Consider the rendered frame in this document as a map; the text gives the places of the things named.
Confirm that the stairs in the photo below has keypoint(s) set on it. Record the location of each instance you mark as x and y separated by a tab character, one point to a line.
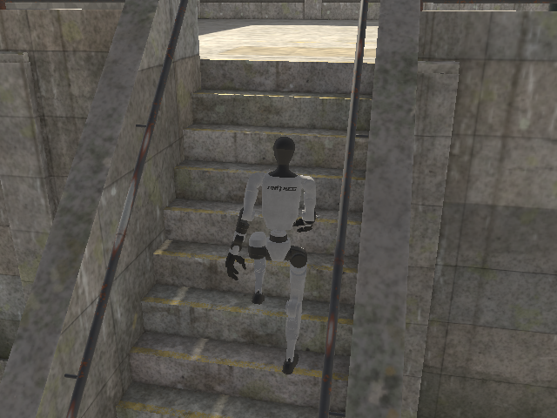
207	351

